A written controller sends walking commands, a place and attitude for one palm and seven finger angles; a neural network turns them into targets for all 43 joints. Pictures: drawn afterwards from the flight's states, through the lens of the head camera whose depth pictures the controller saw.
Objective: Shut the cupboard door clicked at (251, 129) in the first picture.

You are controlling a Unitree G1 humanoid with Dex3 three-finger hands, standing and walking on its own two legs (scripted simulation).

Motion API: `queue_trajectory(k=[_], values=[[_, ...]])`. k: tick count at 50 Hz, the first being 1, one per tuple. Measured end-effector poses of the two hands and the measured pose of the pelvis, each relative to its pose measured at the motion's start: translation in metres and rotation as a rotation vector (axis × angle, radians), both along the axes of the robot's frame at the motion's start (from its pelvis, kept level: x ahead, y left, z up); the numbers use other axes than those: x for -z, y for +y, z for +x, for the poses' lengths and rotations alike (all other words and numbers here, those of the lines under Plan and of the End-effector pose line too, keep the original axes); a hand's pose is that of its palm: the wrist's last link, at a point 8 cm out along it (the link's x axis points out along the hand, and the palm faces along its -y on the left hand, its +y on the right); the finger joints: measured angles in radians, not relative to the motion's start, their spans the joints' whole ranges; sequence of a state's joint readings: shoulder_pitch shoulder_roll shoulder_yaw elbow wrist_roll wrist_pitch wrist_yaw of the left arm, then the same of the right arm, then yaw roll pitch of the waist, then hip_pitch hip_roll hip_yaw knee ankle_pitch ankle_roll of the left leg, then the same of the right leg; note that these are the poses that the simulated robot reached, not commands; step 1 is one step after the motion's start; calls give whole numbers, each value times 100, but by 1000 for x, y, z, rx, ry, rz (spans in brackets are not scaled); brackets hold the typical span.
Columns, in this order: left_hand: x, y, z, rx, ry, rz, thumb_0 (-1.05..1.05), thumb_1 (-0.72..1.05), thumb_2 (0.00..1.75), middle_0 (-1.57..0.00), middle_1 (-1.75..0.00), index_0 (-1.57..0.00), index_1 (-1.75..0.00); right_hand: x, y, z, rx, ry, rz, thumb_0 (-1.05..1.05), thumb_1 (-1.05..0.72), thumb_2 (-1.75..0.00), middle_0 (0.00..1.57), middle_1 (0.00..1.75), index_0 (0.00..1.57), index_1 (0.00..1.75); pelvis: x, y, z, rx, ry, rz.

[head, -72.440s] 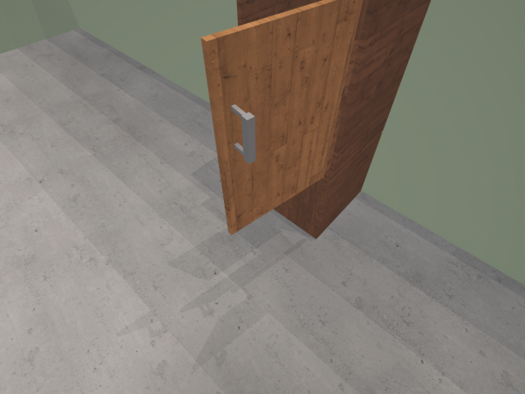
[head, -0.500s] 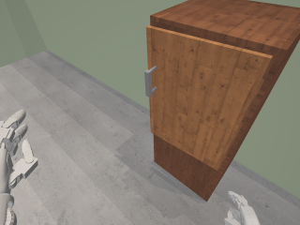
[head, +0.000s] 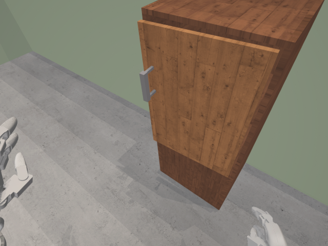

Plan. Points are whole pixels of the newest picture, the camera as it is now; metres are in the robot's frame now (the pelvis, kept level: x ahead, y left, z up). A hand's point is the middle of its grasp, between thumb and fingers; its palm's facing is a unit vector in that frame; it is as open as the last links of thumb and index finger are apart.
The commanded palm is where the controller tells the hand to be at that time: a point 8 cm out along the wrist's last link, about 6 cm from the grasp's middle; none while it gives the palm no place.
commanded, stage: step back with the hand held close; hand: left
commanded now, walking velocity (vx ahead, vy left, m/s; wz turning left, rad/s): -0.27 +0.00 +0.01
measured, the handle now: (148, 84) +0.63 +0.12 +0.05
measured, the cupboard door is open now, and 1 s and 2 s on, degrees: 4 4 4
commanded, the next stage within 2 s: stop stepping back and stand still in 0.96 s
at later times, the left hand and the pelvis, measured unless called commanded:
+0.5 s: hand out of the picture +0.13 +0.30 +0.15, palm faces +0.43 -0.77 -0.48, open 7.4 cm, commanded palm +0.06 +0.33 +0.18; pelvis -0.07 +0.02 -0.01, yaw +0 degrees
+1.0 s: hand out of the picture -0.02 +0.32 +0.17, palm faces +0.56 -0.71 -0.43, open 7.4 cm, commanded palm -0.08 +0.35 +0.18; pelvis -0.18 +0.03 -0.03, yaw +8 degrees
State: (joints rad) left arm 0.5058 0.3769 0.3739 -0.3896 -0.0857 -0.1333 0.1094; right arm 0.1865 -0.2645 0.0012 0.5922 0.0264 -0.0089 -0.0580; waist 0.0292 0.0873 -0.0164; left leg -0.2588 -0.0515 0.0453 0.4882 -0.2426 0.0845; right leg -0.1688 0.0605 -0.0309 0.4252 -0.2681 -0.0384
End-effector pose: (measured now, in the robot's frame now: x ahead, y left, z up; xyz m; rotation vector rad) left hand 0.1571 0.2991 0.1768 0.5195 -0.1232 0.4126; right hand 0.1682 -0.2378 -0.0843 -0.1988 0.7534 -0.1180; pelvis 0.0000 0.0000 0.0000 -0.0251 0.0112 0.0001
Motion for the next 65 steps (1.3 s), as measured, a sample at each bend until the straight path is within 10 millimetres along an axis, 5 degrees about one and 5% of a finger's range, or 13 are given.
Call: queue_trajectory(k=[7, 14, 29, 49, 57, 65], values=[[-2, -4, 2, 74, 4, 41, 1, 88, 89, -21, -30, -22, -30, -2, -9, -12, 68, 15, -28, 1, -91, -90, 20, 30, 20, 30, 4, 4, -8, 13, 16, 6], [-7, 9, -18, 84, -37, 74, 1, 88, 89, -22, -30, -22, -30, -11, -4, -34, 86, -4, -51, 1, -91, -90, 20, 30, 20, 30, 7, 11, -28, 20, 10, 1], [2, 38, -95, 6, -138, 95, 1, 88, 89, -22, -30, -22, -30, 1, 24, -98, -6, 14, -94, 1, -90, -90, 20, 30, 20, 30, 20, 26, -87, -62, -8, -24], [-6, 50, -216, -49, -224, 119, 1, 88, 89, -22, -30, -22, -30, -7, 53, -139, -129, -59, -85, 1, -90, -90, 21, 30, 20, 30, 25, 30, -174, -149, -25, -32], [6, 80, -244, -44, -333, 35, 1, 88, 89, -21, -30, -22, -30, -17, 66, -196, -95, -30, -169, 1, -90, -90, 20, 30, 20, 30, 25, 56, -211, -131, -26, -38], [-13, 98, -260, 18, -244, -5, 1, 88, 90, -21, -30, -21, -30, -31, 101, -273, -17, 12, -68, 1, -90, -90, 20, 30, 20, 30, -4, 77, -249, -49, -13, -94]])
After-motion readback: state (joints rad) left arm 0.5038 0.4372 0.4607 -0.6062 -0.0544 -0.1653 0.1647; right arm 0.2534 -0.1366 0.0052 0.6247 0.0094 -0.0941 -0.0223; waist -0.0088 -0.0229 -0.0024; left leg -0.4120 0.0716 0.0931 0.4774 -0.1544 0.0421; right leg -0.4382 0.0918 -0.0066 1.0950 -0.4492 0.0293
